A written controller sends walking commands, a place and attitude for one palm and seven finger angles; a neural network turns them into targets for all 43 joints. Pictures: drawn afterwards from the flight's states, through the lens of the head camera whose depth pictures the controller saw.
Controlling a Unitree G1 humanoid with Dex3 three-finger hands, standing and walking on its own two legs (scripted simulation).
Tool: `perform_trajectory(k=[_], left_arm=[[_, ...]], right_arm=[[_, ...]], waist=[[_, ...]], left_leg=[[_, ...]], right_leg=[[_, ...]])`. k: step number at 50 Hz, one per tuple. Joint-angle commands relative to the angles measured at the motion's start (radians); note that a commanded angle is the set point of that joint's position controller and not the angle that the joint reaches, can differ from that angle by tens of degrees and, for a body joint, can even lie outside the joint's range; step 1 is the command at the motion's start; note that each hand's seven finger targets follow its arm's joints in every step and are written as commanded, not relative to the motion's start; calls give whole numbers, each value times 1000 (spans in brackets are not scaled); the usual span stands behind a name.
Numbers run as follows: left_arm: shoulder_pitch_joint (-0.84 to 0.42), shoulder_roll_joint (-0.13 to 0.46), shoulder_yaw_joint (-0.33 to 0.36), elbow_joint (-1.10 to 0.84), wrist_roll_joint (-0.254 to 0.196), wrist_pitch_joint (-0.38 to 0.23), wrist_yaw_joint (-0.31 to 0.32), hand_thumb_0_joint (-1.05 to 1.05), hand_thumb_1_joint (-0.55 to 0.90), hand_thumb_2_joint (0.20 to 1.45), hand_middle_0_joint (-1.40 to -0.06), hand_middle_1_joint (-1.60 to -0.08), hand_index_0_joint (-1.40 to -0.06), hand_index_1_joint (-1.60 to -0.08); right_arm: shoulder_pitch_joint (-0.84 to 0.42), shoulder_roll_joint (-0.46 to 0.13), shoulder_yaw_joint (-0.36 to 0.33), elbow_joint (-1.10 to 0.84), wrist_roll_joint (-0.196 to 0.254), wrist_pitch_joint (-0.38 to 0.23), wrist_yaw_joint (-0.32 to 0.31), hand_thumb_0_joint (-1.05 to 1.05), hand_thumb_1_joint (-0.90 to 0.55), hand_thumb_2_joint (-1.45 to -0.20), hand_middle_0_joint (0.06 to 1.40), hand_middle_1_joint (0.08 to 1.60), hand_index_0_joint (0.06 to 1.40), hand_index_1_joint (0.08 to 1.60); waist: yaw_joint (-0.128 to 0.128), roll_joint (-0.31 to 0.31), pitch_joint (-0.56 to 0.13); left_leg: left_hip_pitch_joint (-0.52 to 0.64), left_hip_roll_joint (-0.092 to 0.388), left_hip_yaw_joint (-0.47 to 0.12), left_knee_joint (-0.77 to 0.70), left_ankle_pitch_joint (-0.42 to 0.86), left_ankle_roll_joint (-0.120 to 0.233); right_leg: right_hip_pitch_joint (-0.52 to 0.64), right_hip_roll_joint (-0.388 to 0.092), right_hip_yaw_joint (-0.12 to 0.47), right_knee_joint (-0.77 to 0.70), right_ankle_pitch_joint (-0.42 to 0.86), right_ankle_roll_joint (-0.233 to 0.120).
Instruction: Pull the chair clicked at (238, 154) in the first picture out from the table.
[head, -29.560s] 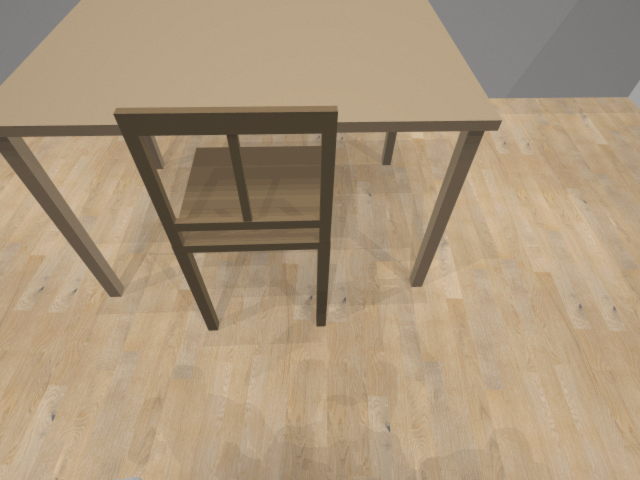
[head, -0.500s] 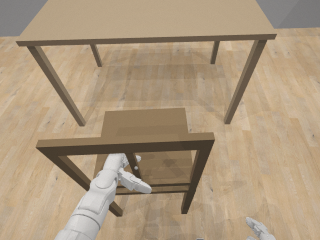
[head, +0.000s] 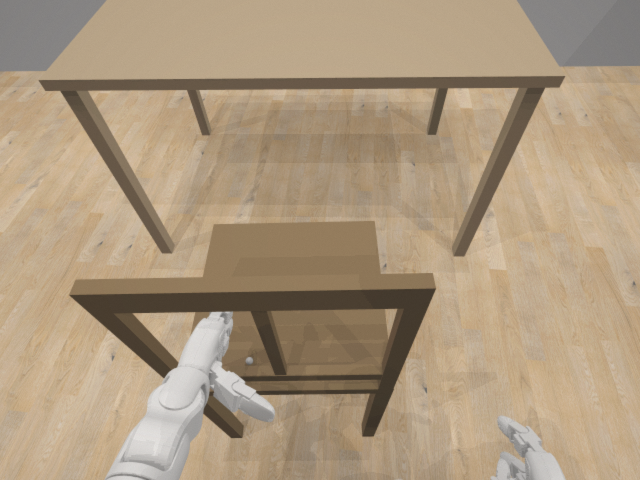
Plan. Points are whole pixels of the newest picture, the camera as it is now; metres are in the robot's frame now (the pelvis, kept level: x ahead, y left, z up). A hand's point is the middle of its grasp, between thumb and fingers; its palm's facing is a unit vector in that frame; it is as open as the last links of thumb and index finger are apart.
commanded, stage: draw the fingers out of the gap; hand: left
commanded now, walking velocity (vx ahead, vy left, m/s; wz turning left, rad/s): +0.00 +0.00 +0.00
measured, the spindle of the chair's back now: (271, 343) +0.32 +0.08 -0.07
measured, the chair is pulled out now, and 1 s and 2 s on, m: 0.48 0.48 0.48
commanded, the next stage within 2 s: draw the hand back to the body in 0.58 s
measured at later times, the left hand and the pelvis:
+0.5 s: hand (246, 430) +0.19 +0.09 -0.03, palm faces -0.21 -0.97 -0.12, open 17.5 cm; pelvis -0.01 +0.00 -0.01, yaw +1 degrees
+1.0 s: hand (192, 425) +0.18 +0.13 +0.05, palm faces +0.05 -1.00 -0.05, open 17.5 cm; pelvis -0.02 +0.00 -0.03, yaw +1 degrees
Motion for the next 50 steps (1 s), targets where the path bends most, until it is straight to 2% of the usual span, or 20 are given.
perform_trajectory(k=[1,4,5,7,11,14,18,19,24,29,31,35,36,37,38,40,42,45,46,50], left_arm=[[-47,50,-5,-283,-15,-46,-4,0,-550,200,0,0,0,0],[-16,85,11,-325,-11,-43,1,0,-550,200,0,0,0,0],[-21,68,-10,-340,-9,-43,1,0,-550,200,0,0,0,0],[-28,97,2,-387,-1,-51,8,0,-550,200,0,0,0,0],[1,79,-23,-421,2,-56,8,0,-550,200,0,0,0,0],[115,88,-7,-410,-3,-42,4,0,-550,200,0,0,0,0],[174,38,-67,-426,1,-17,-9,0,-550,200,0,0,0,0],[176,63,-46,-427,0,-12,-9,0,-550,200,0,0,0,0],[236,104,-15,-533,5,-21,-1,0,-550,200,0,0,0,0],[374,94,-20,-606,7,-37,8,0,-550,200,0,0,0,0],[410,56,-70,-639,11,-37,2,0,-550,200,0,0,0,0],[438,68,-80,-648,18,-29,-9,0,-550,200,0,0,0,0],[353,-36,-22,-840,-140,-172,18,0,-550,200,0,0,0,0],[406,37,20,-774,-122,-230,36,0,-550,200,0,0,0,0],[419,70,64,-776,-124,-260,43,0,-550,200,0,0,0,0],[447,70,92,-824,-142,-328,50,0,-550,200,0,0,0,0],[496,73,116,-819,-133,-400,55,0,-550,200,0,0,0,0],[538,-2,41,-771,-116,-523,24,0,-550,200,0,0,0,0],[544,7,41,-740,-109,-553,4,0,-550,200,0,0,0,0],[588,73,72,-773,-114,-479,-74,0,-550,200,0,0,0,0]], right_arm=[[-42,-108,-37,-156,2,-57,-9,0,-900,-900,200,300,200,300],[-53,-113,-34,-162,2,-65,-18,0,-900,-900,200,300,200,300],[-58,-111,-29,-168,2,-69,-20,0,-900,-900,200,300,200,300],[-67,-113,-27,-169,0,-76,-26,0,-900,-900,200,300,200,300],[-73,-103,-21,-175,1,-88,-30,0,-900,-900,200,300,200,300],[-80,-104,-18,-188,0,-91,-32,0,-900,-900,200,300,200,300],[-95,-98,-12,-210,3,-88,-29,0,-900,-900,200,300,200,300],[-94,-102,-12,-212,3,-85,-31,0,-900,-900,200,300,200,300],[-97,-95,-11,-239,2,-91,-38,0,-900,-900,200,300,200,300],[-94,-80,-15,-248,4,-103,-42,0,-900,-900,200,300,200,300],[-95,-76,-15,-257,5,-108,-41,0,-900,-900,200,300,200,300],[-102,-83,-17,-258,5,-111,-49,0,-900,-900,200,300,200,300],[-102,-58,-11,-262,5,-146,-54,0,-900,-900,200,300,200,300],[-97,-65,-15,-228,2,-169,-56,0,-900,-900,200,300,200,300],[-89,-69,-16,-216,3,-178,-54,0,-900,-900,200,300,200,300],[-77,-57,-22,-205,8,-194,-46,0,-900,-900,200,300,200,300],[-79,-47,-32,-182,7,-201,-31,0,-900,-900,200,300,200,300],[-97,-31,-43,-160,6,-203,2,0,-900,-900,200,300,200,300],[-107,-36,-51,-155,7,-201,8,0,-900,-900,200,300,200,300],[-140,-63,-55,-214,24,-176,-7,0,-900,-900,200,300,200,300]], waist=[[4,-84,-256],[2,-102,-222],[-3,-107,-203],[0,-59,-205],[-3,-53,-211],[16,-73,-213],[10,-87,-173],[10,-103,-165],[22,-84,-179],[28,-49,-187],[19,-45,-179],[7,-80,-128],[19,-142,-130],[26,-140,-134],[36,-109,-161],[48,-55,-199],[68,11,-218],[60,-12,-182],[51,-31,-166],[54,-57,-198]], left_leg=[[70,-21,7,-51,400,50],[51,-25,0,-50,350,53],[46,-27,-1,-48,340,55],[53,-31,-5,-43,331,54],[67,-32,-14,-33,313,54],[46,-33,-19,-30,309,52],[10,-35,-19,-24,260,53],[-1,-35,-20,-23,241,54],[-8,-40,-18,-9,226,57],[-7,-40,-20,10,272,54],[-9,-39,-23,15,268,54],[-49,-42,-29,24,198,57],[-65,-57,-33,63,202,45],[-79,-52,-27,78,196,43],[-66,-55,-29,74,201,42],[-53,-55,-25,83,242,37],[-63,-51,-22,102,289,28],[-118,-42,-16,142,281,19],[-139,-37,-16,154,254,21],[-148,-35,-6,115,146,38]], right_leg=[[204,19,-38,-55,414,-33],[178,20,-38,-56,365,-32],[166,21,-39,-55,355,-30],[152,19,-37,-49,328,-34],[131,19,-38,-44,293,-31],[144,18,-40,-36,287,-33],[116,16,-44,-35,241,-29],[114,17,-41,-37,228,-29],[116,16,-33,-29,206,-31],[115,16,-36,-8,242,-36],[96,16,-41,-3,232,-34],[57,18,-42,-7,163,-30],[21,34,-64,3,175,-28],[21,36,-53,17,162,-33],[36,37,-49,22,165,-37],[43,35,-51,50,196,-41],[32,36,-49,83,227,-49],[-35,37,-52,123,223,-45],[-54,37,-47,128,201,-44],[9,25,-27,84,109,-37]])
